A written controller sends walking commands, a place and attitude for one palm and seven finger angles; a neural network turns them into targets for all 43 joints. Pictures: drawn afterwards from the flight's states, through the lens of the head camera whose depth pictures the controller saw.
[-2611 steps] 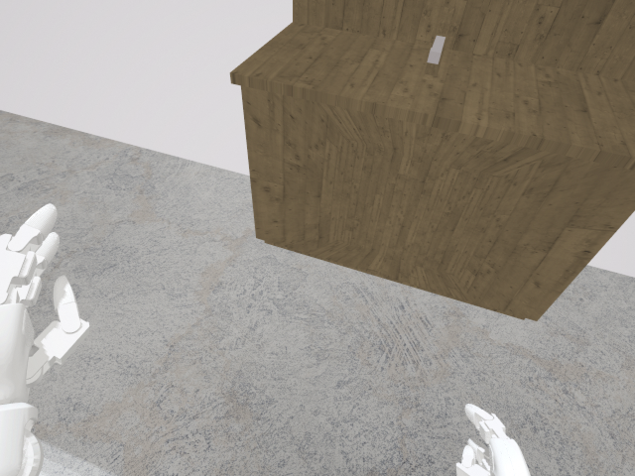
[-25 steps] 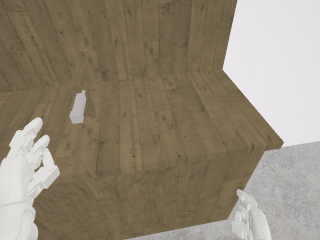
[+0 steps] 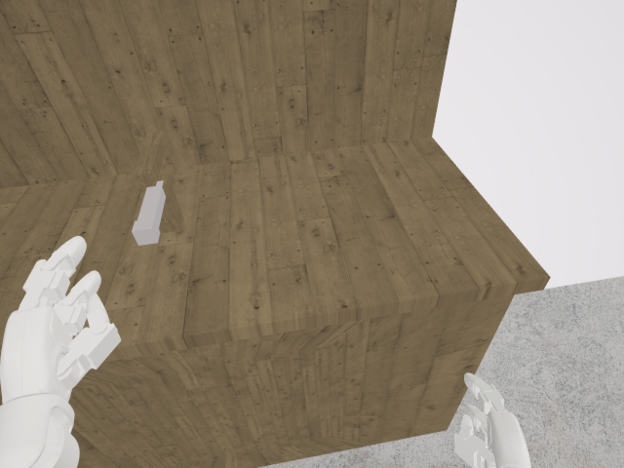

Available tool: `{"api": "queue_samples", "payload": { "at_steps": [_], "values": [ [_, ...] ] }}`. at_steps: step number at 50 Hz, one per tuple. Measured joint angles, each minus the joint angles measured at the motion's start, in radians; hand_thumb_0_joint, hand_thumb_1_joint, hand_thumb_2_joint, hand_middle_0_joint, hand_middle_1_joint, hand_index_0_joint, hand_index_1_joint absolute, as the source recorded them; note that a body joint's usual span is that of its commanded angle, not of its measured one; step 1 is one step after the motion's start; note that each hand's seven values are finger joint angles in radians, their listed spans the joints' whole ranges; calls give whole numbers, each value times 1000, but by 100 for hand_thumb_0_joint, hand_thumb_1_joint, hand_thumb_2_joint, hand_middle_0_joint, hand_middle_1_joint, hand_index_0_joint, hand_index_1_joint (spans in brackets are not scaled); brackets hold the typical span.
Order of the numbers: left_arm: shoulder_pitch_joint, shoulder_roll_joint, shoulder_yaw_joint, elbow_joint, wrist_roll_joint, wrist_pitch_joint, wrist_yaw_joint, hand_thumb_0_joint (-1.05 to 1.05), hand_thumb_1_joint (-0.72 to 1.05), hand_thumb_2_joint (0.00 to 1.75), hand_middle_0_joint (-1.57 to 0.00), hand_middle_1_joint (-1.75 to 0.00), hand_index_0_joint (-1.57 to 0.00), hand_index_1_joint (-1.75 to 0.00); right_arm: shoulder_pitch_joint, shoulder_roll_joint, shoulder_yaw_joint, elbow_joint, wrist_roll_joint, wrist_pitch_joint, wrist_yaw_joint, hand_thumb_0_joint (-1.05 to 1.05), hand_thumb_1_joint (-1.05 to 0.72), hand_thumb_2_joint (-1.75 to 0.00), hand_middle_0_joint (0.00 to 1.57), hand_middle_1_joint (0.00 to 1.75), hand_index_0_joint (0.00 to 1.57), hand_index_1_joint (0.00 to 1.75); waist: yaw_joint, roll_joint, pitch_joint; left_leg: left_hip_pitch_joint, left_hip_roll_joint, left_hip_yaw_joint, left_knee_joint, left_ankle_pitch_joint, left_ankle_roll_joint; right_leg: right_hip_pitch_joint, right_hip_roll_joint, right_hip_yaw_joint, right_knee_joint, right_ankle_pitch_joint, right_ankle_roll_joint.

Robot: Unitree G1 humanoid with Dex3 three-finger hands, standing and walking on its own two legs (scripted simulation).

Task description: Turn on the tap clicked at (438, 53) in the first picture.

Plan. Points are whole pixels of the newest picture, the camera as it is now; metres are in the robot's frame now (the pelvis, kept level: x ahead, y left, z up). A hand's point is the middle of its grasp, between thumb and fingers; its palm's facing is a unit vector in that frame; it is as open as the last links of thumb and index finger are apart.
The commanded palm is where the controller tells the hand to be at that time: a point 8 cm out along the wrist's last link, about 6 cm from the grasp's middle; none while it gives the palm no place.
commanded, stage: turn the palm inward beside the body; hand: left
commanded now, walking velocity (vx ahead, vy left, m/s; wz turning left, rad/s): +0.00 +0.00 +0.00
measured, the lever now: (146, 232) +0.38 +0.31 +0.12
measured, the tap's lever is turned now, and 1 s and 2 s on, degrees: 0 0 0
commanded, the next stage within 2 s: reach beside the lever's end, fingers flat in 0.18 s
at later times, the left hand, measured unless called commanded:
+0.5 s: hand (119, 327) +0.20 +0.23 +0.16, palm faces +0.50 -0.85 -0.14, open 7.4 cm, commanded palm +0.15 +0.27 +0.17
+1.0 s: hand (105, 306) +0.23 +0.27 +0.14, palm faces +0.52 -0.85 -0.10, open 7.5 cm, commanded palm +0.19 +0.31 +0.15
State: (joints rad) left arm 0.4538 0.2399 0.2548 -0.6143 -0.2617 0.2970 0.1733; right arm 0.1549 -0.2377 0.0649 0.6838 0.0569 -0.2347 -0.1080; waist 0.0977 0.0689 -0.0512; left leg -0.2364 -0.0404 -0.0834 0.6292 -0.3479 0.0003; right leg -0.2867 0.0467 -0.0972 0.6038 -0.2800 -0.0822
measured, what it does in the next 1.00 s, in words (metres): stands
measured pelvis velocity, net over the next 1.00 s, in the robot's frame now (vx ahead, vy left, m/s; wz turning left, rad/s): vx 0.01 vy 0.00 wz -0.01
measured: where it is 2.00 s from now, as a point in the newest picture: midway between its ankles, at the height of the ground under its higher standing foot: outside the picture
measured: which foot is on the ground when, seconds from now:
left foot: down 0.00-1.00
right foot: down 0.00-1.00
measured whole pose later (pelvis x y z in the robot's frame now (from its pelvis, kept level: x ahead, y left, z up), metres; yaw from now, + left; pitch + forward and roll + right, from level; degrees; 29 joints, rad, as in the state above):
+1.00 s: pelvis +0.01 +0.00 +0.00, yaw +0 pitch -1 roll +0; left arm 0.29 0.26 0.35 -0.31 -0.27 0.20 0.14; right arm 0.18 -0.25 0.03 0.71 0.06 -0.23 -0.12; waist 0.08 0.05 -0.05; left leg -0.25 -0.04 -0.07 0.60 -0.34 0.00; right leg -0.30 0.05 -0.09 0.58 -0.27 -0.08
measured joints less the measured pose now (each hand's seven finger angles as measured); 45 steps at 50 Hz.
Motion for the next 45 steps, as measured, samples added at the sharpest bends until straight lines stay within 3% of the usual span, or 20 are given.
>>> {"api": "queue_samples", "payload": {
  "at_steps": [19, 37, 45],
  "values": [
    [6, 0, 5, 25, -8, -24, -4, 1, 90, 90, -21, -30, -21, -30, 9, -8, -14, -4, 0, 6, 0, 1, -90, -90, 20, 30, 20, 30, -1, 4, -7, 3, 15, -10, -10, -4, -18, 1, 14, -10, -5, -8, -18],
    [-173, 38, 78, 238, -22, -39, -9, 1, 90, 90, -21, -30, -21, -30, -13, -7, -27, 41, 11, 16, -17, 1, -90, -90, 20, 30, 20, 30, -22, 0, 13, -30, 21, -11, -4, 4, -20, -22, 20, -12, -20, 11, -13],
    [-159, 29, 98, 276, -25, -72, -29, 1, 90, 90, -20, -29, -20, -29, 14, -8, -31, 24, 6, 13, -15, 1, -90, -90, 20, 30, 20, 30, -24, -12, -3, -18, 8, 10, -25, 6, -4, -24, 8, 10, -20, 8, -4]
  ]
}}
